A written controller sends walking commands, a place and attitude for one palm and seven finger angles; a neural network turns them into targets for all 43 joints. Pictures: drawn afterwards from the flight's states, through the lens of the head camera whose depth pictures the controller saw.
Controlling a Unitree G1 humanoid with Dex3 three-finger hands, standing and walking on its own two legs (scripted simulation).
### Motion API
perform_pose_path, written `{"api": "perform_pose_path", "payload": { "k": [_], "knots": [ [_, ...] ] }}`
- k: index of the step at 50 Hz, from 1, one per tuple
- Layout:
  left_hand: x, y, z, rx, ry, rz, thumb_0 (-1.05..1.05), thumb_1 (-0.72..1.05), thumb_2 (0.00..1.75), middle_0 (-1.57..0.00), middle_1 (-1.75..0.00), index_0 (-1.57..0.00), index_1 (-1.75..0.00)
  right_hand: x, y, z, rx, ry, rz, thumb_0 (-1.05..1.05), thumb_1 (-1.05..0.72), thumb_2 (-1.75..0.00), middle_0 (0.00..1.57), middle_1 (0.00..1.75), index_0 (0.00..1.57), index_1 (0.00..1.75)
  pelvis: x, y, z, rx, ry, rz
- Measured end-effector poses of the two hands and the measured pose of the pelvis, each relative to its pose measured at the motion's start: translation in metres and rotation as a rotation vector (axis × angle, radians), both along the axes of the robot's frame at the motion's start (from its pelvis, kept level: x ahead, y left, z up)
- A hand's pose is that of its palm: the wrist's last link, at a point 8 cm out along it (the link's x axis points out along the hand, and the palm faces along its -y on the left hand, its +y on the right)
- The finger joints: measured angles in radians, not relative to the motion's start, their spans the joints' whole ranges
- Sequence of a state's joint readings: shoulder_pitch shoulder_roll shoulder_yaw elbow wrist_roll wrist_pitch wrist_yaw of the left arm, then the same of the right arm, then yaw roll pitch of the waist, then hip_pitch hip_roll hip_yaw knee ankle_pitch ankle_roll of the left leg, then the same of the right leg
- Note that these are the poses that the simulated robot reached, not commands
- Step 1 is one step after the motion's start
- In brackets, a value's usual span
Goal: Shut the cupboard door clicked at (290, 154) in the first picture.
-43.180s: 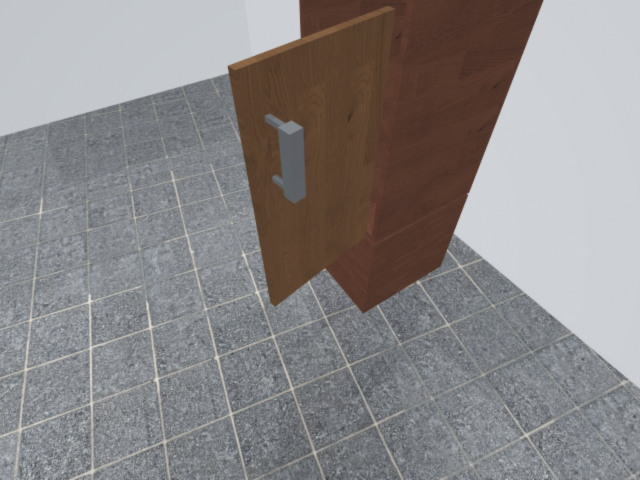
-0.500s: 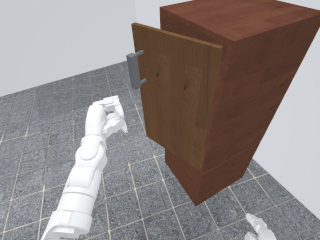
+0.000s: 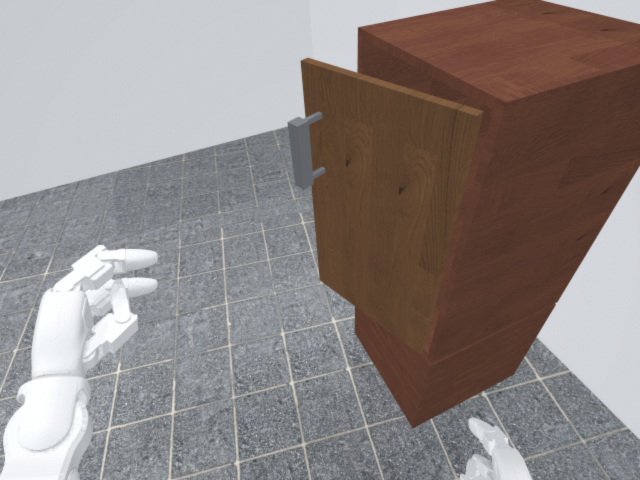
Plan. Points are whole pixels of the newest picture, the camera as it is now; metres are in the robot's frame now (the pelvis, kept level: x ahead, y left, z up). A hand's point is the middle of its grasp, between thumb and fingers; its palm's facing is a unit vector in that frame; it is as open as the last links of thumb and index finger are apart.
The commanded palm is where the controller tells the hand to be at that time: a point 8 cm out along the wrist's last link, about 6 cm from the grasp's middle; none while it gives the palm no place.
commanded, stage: draw the hand back to the body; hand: left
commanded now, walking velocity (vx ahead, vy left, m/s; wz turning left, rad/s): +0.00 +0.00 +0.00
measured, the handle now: (310, 150) +0.67 +0.09 +0.09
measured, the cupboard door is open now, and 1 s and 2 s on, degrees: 20 20 20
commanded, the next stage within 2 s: step back with the hand held close in 0.54 s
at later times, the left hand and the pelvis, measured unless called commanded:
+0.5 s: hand (72, 348) +0.19 +0.26 +0.15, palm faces +0.47 -0.80 -0.38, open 7.3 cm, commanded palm +0.14 +0.30 +0.17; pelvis +0.00 +0.00 +0.00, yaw +0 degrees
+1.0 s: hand (57, 355) +0.18 +0.28 +0.15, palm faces +0.37 -0.79 -0.49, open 7.4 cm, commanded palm +0.12 +0.32 +0.17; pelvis -0.03 +0.02 +0.00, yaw -2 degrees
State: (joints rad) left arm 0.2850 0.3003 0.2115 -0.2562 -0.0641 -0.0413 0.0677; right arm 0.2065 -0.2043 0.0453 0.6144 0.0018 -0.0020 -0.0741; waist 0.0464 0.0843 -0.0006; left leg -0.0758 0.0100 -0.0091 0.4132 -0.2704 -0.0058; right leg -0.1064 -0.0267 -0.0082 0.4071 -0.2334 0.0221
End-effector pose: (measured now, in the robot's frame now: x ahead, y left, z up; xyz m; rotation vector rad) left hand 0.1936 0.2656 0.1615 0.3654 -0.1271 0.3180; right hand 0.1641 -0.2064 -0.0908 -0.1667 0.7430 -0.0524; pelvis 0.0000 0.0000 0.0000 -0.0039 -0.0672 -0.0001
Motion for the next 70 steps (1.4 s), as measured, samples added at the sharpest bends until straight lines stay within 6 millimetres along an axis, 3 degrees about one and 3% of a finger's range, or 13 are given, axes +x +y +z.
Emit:
{"api": "perform_pose_path", "payload": {
  "k": [6, 14, 25, 38, 45, 51, 59, 70],
  "knots": [
    [-0.026, 0.024, 0.008, 0.069, 0.008, 0.093, 0.02, 0.90, 0.90, -0.50, -0.62, -0.50, -0.62, -0.004, -0.012, -0.003, -0.020, 0.003, -0.032, 0.02, -0.91, -0.89, 0.20, 0.30, 0.20, 0.30, 0.004, 0.001, -0.001, -0.001, 0.004, -0.004],
    [-0.056, 0.044, 0.017, 0.121, -0.012, 0.197, 0.02, 0.90, 0.90, -0.30, -0.40, -0.31, -0.40, 0.006, -0.018, 0.003, -0.049, -0.050, -0.030, 0.02, -0.91, -0.90, 0.20, 0.30, 0.20, 0.30, 0.003, 0.002, -0.002, -0.001, 0.002, 0.003],
    [-0.046, 0.034, 0.009, 0.070, -0.027, 0.152, 0.02, 0.90, 0.90, -0.22, -0.31, -0.22, -0.31, 0.016, -0.009, 0.015, -0.042, -0.113, -0.012, 0.02, -0.91, -0.90, 0.20, 0.30, 0.20, 0.30, 0.000, 0.000, -0.002, -0.001, -0.002, -0.001],
    [-0.043, 0.040, 0.018, 0.128, -0.039, 0.145, 0.02, 0.89, 0.90, -0.21, -0.30, -0.22, -0.30, 0.002, -0.012, 0.006, -0.033, -0.054, -0.033, 0.02, -0.91, -0.89, 0.20, 0.30, 0.20, 0.30, -0.001, 0.003, -0.002, -0.014, 0.031, -0.003],
    [-0.041, 0.045, 0.012, 0.171, 0.003, 0.085, 0.02, 0.89, 0.90, -0.21, -0.30, -0.21, -0.30, -0.015, -0.024, 0.005, -0.067, 0.000, -0.116, 0.02, -0.91, -0.89, 0.20, 0.30, 0.20, 0.30, -0.012, 0.014, -0.003, -0.008, 0.069, -0.019],
    [-0.051, 0.050, 0.012, 0.198, -0.002, 0.044, 0.02, 0.89, 0.90, -0.21, -0.30, -0.22, -0.30, -0.035, -0.024, 0.011, -0.094, 0.006, -0.156, 0.02, -0.91, -0.90, 0.20, 0.30, 0.20, 0.30, -0.029, 0.020, -0.005, 0.000, 0.071, -0.031],
    [-0.084, 0.055, 0.014, 0.220, -0.079, 0.049, 0.02, 0.89, 0.90, -0.22, -0.30, -0.22, -0.30, -0.066, -0.017, 0.014, -0.102, -0.022, -0.142, 0.02, -0.91, -0.89, 0.20, 0.30, 0.20, 0.30, -0.059, 0.022, -0.011, -0.002, 0.064, -0.027],
    [-0.130, 0.058, 0.010, 0.214, -0.184, 0.095, 0.02, 0.89, 0.90, -0.21, -0.30, -0.22, -0.30, -0.115, -0.014, 0.001, -0.122, -0.004, -0.099, 0.02, -0.90, -0.89, 0.20, 0.30, 0.20, 0.30, -0.093, 0.020, -0.021, -0.023, 0.056, 0.011]
  ]
}}
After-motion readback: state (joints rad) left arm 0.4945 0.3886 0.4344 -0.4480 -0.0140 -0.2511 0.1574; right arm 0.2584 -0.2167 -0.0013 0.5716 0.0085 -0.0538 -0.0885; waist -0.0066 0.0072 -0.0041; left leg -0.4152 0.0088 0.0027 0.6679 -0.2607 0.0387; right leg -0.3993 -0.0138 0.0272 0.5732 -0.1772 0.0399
